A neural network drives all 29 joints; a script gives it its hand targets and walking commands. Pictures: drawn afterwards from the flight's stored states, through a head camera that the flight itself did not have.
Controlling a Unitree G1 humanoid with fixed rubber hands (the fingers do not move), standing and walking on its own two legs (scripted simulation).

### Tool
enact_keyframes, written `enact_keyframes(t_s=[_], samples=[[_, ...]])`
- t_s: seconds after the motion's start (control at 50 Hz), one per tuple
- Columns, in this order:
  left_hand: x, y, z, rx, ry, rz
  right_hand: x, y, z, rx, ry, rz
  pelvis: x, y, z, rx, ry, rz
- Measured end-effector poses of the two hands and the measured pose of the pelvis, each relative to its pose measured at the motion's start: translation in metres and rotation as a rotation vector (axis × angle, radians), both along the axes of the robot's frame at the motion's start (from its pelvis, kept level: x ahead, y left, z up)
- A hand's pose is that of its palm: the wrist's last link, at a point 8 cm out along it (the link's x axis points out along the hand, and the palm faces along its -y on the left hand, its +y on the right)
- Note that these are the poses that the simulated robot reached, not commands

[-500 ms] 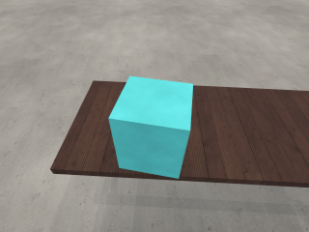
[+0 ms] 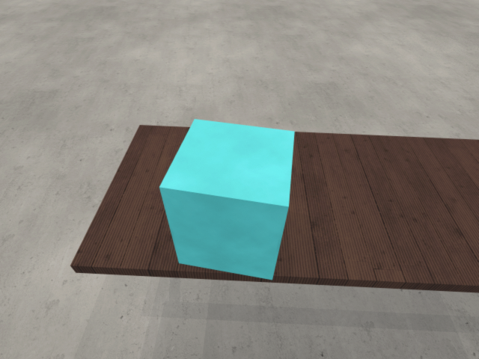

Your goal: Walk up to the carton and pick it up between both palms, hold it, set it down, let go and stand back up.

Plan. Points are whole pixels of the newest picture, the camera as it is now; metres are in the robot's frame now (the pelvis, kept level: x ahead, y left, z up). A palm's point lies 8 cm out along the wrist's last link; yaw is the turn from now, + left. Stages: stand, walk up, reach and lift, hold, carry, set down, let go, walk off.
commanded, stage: stand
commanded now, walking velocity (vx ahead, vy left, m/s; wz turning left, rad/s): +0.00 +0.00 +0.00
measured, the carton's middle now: (233, 200) +0.45 +0.01 +0.00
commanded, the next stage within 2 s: none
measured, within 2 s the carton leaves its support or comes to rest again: neither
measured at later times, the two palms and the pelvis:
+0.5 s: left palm out of the picture +0.06 +0.25 -0.11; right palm out of the picture +0.06 -0.26 -0.12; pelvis +0.01 +0.00 +0.00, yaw +0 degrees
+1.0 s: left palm out of the picture +0.06 +0.26 -0.11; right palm out of the picture +0.05 -0.26 -0.12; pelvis +0.01 +0.00 +0.00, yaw +0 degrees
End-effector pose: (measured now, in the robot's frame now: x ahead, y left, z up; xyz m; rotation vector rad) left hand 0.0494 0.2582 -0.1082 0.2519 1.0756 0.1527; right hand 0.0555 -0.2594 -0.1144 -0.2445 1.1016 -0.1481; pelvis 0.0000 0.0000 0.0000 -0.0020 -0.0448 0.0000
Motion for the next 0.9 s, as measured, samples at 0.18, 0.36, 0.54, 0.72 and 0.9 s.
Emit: enact_keyframes(t_s=[0.18,0.36,0.54,0.72,0.9], samples=[[0.009,-0.003,0.001,-0.001,-0.005,0.002,0.004,-0.002,0.000,-0.001,0.004,-0.005,0.005,-0.002,0.001,0.000,0.001,0.000],[0.011,-0.003,0.000,-0.001,0.008,0.010,0.004,-0.003,-0.001,-0.002,0.019,-0.011,0.009,-0.004,0.001,0.000,0.003,-0.001],[0.011,-0.004,-0.002,-0.005,0.026,0.017,0.003,-0.004,-0.001,-0.005,0.035,-0.016,0.011,-0.004,0.002,0.000,0.003,-0.002],[0.012,-0.004,-0.003,-0.005,0.034,0.021,0.004,-0.005,-0.001,-0.009,0.038,-0.023,0.013,-0.004,0.003,0.000,0.001,-0.003],[0.008,-0.003,-0.005,-0.005,0.053,0.026,0.000,-0.004,-0.002,-0.009,0.055,-0.031,0.013,-0.003,0.004,0.000,0.001,-0.005]])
